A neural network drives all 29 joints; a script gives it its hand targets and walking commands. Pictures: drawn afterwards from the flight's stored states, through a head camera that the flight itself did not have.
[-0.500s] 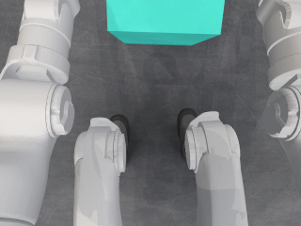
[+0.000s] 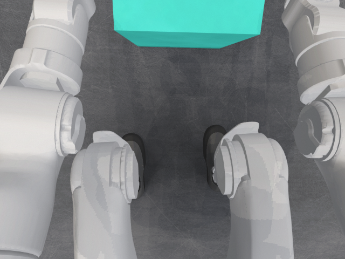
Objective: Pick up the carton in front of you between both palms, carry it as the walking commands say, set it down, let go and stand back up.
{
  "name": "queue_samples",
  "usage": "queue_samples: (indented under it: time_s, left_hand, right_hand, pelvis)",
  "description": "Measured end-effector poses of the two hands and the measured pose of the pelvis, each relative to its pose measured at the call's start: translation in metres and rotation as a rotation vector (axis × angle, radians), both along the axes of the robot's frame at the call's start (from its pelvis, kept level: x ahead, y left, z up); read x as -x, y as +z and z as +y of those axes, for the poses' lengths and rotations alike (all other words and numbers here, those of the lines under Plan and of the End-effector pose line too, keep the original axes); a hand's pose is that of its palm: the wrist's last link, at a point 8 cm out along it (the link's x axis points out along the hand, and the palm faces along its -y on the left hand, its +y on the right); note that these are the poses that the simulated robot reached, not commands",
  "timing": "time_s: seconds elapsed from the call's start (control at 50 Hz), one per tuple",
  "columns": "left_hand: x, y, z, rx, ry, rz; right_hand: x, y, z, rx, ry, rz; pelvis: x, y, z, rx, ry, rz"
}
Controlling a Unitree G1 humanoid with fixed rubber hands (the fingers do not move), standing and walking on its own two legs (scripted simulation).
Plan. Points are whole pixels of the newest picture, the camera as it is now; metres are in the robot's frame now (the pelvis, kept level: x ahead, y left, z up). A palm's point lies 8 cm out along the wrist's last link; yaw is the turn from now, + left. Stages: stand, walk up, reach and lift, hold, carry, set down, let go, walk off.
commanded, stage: reach and lift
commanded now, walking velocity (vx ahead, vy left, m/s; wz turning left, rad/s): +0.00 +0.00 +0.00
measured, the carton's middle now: out of the picture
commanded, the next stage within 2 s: none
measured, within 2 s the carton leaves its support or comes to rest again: leaves its support in 0.58 s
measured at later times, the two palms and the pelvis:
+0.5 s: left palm out of the picture +0.58 +0.12 -0.17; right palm out of the picture +0.55 -0.19 -0.17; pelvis +0.00 +0.00 -0.01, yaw +0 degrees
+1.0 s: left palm out of the picture +0.52 +0.12 +0.04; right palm out of the picture +0.49 -0.18 +0.02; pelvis -0.01 +0.00 +0.09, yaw +1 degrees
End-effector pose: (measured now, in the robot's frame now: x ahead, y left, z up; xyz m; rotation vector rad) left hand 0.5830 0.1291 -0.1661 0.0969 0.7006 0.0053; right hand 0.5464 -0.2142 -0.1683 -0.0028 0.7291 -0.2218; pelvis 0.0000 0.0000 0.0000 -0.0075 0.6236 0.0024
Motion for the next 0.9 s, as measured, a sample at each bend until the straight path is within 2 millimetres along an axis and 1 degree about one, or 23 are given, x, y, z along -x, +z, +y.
queue_samples:
  time_s: [0.1,0.18,0.24,0.32,0.48,0.54,0.58,0.62,0.66,0.72,0.8,0.86,0.9]
  left_hand:
    - [0.000,0.003,-0.006,0.008,-0.012,0.002]
    - [0.001,0.002,-0.015,0.012,-0.019,0.002]
    - [0.001,0.002,-0.015,0.011,-0.011,0.005]
    - [0.000,0.001,-0.013,0.032,-0.011,0.012]
    - [0.002,0.000,-0.013,0.061,0.000,0.010]
    - [0.005,0.002,-0.015,0.045,0.022,0.014]
    - [0.008,0.008,-0.018,0.030,0.042,0.013]
    - [0.012,0.019,-0.019,0.028,0.049,0.004]
    - [0.015,0.039,-0.019,0.031,0.052,-0.015]
    - [0.022,0.076,-0.017,0.044,0.069,-0.038]
    - [0.034,0.128,-0.014,0.050,0.087,-0.042]
    - [0.044,0.160,-0.012,0.043,0.090,-0.031]
    - [0.050,0.176,-0.012,0.037,0.090,-0.021]
  right_hand:
    - [0.000,0.000,0.008,-0.011,0.017,0.002]
    - [-0.003,-0.001,0.025,-0.029,0.047,-0.001]
    - [-0.004,0.000,0.025,-0.015,0.039,0.000]
    - [-0.004,0.000,0.023,-0.024,0.051,0.003]
    - [-0.003,-0.002,0.022,-0.058,0.050,-0.001]
    - [-0.001,0.002,0.023,-0.043,0.047,0.010]
    - [0.002,0.010,0.025,-0.015,0.018,0.014]
    - [0.006,0.022,0.026,-0.008,-0.006,0.005]
    - [0.010,0.039,0.026,-0.013,-0.008,-0.014]
    - [0.017,0.073,0.028,-0.024,-0.010,-0.040]
    - [0.028,0.121,0.031,-0.042,-0.009,-0.045]
    - [0.038,0.149,0.033,-0.044,-0.002,-0.032]
    - [0.044,0.164,0.034,-0.040,0.004,-0.020]
  pelvis:
    - [0.003,0.003,0.000,-0.002,-0.001,-0.004]
    - [0.005,0.004,0.000,-0.001,0.000,-0.015]
    - [0.007,0.003,0.000,0.000,0.002,-0.031]
    - [0.007,-0.002,0.000,0.006,0.012,-0.038]
    - [-0.002,-0.010,0.002,0.010,0.014,-0.029]
    - [-0.005,-0.009,0.003,0.009,0.014,-0.007]
    - [-0.007,-0.007,0.003,0.009,0.013,0.012]
    - [-0.007,-0.003,0.002,0.005,0.011,0.030]
    - [-0.007,0.004,0.001,-0.001,0.009,0.040]
    - [-0.005,0.016,0.000,-0.009,0.006,0.067]
    - [0.000,0.039,-0.002,-0.011,0.005,0.094]
    - [0.005,0.058,-0.002,-0.011,0.007,0.107]
    - [0.008,0.069,-0.003,-0.012,0.007,0.112]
